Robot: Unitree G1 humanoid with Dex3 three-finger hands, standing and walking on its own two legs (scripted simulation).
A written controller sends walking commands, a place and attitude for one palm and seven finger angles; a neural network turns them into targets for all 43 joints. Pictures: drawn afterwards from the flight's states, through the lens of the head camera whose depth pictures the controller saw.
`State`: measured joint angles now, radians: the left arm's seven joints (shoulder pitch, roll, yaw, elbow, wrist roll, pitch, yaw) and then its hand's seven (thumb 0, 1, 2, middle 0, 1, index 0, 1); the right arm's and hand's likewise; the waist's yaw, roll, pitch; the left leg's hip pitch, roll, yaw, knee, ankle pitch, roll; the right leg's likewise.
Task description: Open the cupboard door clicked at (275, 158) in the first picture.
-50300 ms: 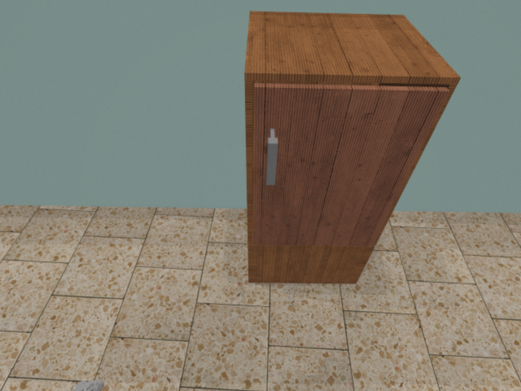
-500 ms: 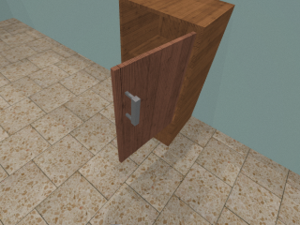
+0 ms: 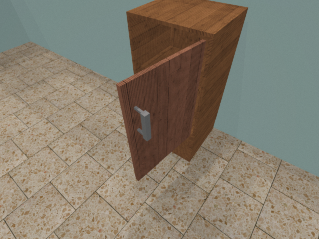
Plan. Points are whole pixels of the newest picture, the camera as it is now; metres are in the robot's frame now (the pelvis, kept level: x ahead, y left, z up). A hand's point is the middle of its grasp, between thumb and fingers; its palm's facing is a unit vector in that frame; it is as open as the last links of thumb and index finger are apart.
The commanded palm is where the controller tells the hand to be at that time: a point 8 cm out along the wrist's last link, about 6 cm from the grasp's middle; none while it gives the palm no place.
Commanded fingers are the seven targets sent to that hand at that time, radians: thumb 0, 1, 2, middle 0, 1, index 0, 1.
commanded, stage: let the arm hang, fingers relaxed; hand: left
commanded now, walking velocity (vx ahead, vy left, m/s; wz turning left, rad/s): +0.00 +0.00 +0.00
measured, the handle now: (142, 123) +0.49 +0.09 -0.02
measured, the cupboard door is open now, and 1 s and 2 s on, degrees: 81 81 81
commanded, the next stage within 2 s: look to check the result in 0.26 s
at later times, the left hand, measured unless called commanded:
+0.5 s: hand out of the picture -0.04 +0.14 -0.17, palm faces +0.08 -0.98 -0.18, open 7.3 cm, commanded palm none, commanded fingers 0.00 0.90 0.90 -0.20 -0.30 -0.20 -0.30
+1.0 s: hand out of the picture -0.01 +0.13 -0.17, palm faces +0.07 -0.98 -0.17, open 7.3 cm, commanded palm none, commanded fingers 0.00 0.90 0.90 -0.20 -0.30 -0.20 -0.30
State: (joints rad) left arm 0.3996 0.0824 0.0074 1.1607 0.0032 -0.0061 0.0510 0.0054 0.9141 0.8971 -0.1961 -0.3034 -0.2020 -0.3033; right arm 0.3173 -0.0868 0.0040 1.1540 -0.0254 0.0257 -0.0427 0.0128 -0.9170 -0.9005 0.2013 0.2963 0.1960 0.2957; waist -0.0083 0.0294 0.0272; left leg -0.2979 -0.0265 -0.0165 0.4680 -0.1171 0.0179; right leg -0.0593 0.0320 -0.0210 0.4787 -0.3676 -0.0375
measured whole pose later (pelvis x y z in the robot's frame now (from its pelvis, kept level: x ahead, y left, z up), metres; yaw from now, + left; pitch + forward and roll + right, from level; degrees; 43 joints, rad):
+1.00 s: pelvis +0.02 -0.02 +0.00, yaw +0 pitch -3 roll +1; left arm 0.35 0.09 0.01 1.14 0.00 -0.01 0.05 0.00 0.91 0.90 -0.20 -0.30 -0.20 -0.30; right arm 0.27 -0.13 0.00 1.15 -0.02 0.01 -0.06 0.01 -0.92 -0.90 0.20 0.30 0.19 0.30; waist 0.00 0.00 0.06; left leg -0.26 0.00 -0.02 0.47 -0.16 -0.01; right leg 0.01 0.06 -0.02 0.41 -0.37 -0.07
